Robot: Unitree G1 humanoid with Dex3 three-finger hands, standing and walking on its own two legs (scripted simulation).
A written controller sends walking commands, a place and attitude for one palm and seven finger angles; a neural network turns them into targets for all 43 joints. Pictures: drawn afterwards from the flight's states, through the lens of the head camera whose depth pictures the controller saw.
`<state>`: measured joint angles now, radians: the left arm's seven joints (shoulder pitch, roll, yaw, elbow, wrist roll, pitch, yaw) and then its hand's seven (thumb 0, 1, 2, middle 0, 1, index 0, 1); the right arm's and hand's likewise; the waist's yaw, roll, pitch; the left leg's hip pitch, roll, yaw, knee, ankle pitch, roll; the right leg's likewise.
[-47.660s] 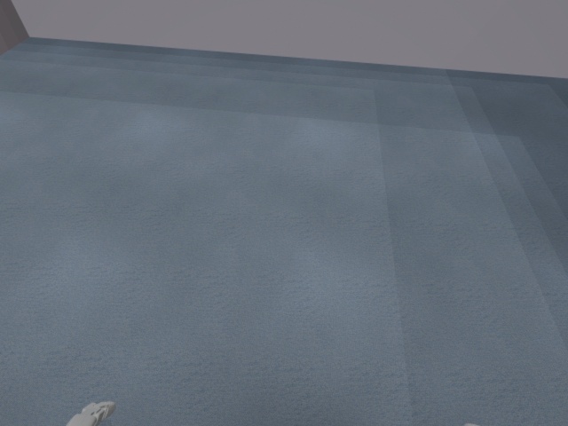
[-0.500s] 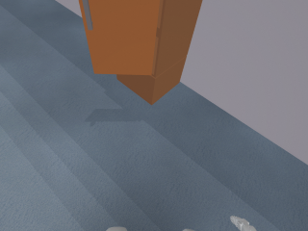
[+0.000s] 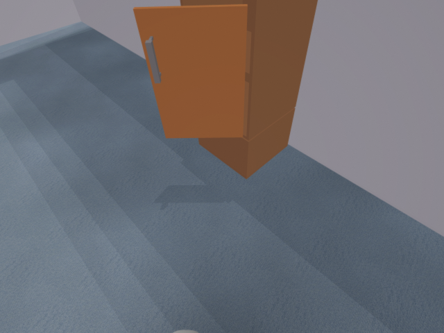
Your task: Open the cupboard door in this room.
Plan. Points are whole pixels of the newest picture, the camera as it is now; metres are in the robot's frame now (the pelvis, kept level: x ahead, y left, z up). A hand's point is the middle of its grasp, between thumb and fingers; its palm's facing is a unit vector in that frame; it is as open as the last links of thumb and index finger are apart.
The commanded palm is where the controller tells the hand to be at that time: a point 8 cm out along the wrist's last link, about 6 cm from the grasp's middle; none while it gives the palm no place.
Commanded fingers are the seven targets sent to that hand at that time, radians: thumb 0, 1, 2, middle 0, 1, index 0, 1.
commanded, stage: take the last steps up to it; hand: left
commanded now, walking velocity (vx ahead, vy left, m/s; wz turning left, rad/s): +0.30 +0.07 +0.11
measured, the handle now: (154, 60) +1.02 +0.32 -0.01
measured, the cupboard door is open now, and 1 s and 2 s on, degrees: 45 45 45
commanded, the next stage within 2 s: come to a stop and stand still in 1.16 s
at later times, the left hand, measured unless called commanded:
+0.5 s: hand out of the picture +0.10 +0.24 -0.19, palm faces +0.12 -0.98 -0.14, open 7.4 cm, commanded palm none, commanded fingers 0.00 0.90 0.90 -0.20 -0.30 -0.20 -0.30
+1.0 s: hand (159, 215) +0.44 +0.21 -0.17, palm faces -0.02 -0.98 -0.18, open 7.3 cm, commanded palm none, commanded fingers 0.00 0.90 0.90 -0.20 -0.30 -0.20 -0.30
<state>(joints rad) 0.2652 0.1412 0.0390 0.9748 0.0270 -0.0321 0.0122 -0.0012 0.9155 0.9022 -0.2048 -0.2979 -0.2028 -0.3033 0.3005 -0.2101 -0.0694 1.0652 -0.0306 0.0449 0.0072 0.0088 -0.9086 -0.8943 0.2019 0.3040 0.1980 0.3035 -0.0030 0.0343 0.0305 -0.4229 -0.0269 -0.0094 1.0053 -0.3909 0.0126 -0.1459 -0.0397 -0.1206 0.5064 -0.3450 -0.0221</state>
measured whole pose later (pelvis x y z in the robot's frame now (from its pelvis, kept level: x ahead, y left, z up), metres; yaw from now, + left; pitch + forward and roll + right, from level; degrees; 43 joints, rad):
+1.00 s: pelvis +0.34 +0.04 -0.01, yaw +0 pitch -1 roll +1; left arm 0.13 0.15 0.04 0.99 0.02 -0.06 0.00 0.00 0.91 0.90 -0.20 -0.30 -0.20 -0.30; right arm 0.41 -0.12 -0.04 1.17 -0.01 -0.01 -0.01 0.01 -0.91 -0.89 0.20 0.30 0.20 0.30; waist -0.05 0.00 0.11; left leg -0.27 0.05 0.07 1.07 -0.49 0.01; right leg -0.32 -0.04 -0.14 0.59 -0.26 -0.05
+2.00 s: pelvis +0.43 -0.01 +0.00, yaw +1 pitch +0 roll +0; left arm 0.22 0.17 0.02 1.04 0.02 0.01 0.03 0.00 0.92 0.90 -0.20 -0.30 -0.20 -0.30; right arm 0.25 -0.18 -0.05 1.09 -0.01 0.04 -0.02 0.01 -0.91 -0.89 0.20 0.30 0.19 0.30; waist -0.02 0.00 0.04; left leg -0.21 0.02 0.02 0.56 -0.31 -0.01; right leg -0.23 0.00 -0.09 0.51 -0.28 -0.04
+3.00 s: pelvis +0.42 +0.01 +0.00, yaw +0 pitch -1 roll +1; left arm 0.28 0.14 0.00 1.11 0.01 -0.01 0.03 0.00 0.91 0.90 -0.20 -0.30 -0.20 -0.30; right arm 0.31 -0.14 0.02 1.11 -0.02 -0.03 -0.03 0.01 -0.91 -0.89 0.20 0.30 0.20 0.30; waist 0.00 0.01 0.03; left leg -0.15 -0.02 0.06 0.44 -0.27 0.03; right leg -0.22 -0.04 -0.05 0.49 -0.24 0.00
